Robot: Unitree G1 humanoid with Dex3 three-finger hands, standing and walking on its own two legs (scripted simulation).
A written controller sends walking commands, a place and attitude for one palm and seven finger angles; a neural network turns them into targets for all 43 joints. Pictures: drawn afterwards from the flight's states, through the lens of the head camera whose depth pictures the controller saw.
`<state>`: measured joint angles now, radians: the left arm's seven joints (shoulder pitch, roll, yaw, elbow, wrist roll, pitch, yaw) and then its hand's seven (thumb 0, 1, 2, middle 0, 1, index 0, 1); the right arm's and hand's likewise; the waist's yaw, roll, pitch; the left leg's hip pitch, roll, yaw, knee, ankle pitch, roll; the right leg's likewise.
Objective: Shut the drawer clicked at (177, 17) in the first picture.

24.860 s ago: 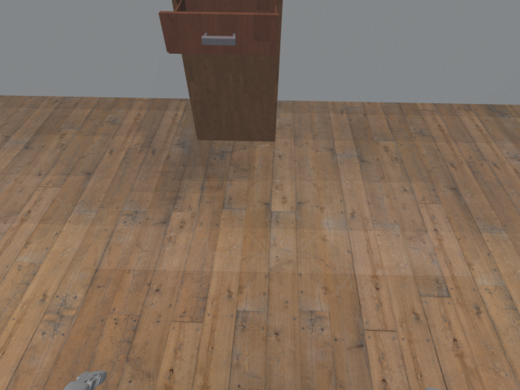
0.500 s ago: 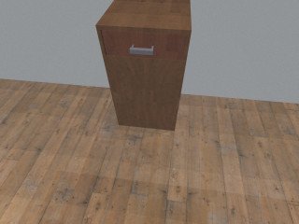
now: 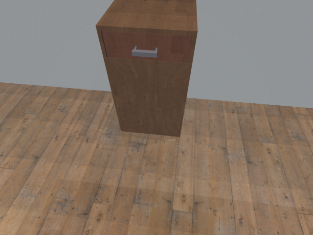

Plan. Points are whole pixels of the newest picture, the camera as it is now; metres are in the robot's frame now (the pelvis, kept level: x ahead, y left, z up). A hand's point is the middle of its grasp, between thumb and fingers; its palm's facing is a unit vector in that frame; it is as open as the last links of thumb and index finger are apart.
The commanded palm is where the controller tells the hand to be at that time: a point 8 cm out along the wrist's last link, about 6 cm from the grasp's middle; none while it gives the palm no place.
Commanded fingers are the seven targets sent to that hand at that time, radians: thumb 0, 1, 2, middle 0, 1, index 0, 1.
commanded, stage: look to check the result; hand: left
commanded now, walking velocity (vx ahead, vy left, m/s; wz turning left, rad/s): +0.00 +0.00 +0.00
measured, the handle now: (145, 51) +0.91 +0.10 -0.02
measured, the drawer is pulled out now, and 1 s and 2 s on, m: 0.00 0.00 0.00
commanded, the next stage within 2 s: stand and wait in 0.36 s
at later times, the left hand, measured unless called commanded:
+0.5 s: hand out of the picture +0.02 +0.18 -0.17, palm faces +0.03 -0.97 -0.22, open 7.3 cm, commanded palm none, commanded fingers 0.00 0.90 0.90 -0.20 -0.30 -0.20 -0.30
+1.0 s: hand out of the picture +0.04 +0.19 -0.17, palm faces +0.01 -0.97 -0.25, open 7.3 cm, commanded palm none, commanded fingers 0.00 0.90 0.90 -0.20 -0.30 -0.20 -0.30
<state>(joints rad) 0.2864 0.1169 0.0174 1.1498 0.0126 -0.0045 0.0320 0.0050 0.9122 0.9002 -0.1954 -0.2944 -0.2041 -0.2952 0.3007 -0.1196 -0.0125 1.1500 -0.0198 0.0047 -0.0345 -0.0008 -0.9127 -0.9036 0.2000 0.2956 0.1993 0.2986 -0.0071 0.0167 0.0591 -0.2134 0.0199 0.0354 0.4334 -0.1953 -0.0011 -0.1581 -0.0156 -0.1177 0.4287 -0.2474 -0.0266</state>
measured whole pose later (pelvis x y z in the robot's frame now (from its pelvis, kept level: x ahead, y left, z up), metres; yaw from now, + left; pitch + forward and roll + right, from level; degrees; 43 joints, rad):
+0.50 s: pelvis +0.01 -0.01 +0.00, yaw +0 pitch -2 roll +0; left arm 0.24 0.16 0.02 1.14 0.01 -0.01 0.03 0.00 0.91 0.90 -0.20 -0.29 -0.20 -0.30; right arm 0.24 -0.16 -0.01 1.15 -0.02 0.00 -0.03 0.00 -0.91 -0.90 0.20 0.30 0.20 0.30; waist -0.01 0.03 0.06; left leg -0.18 0.03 0.03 0.40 -0.19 -0.01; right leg -0.13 -0.01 -0.12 0.40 -0.24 -0.03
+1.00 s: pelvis +0.01 -0.01 +0.00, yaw +0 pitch -1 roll +0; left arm 0.19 0.20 0.02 1.14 0.01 -0.02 0.02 0.01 0.91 0.90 -0.20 -0.29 -0.21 -0.30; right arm 0.21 -0.21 -0.01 1.15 -0.02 0.00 -0.03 0.00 -0.91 -0.90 0.20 0.30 0.20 0.30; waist -0.01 0.03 0.06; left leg -0.16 0.03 0.03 0.37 -0.18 -0.02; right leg -0.10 0.00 -0.12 0.36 -0.24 -0.04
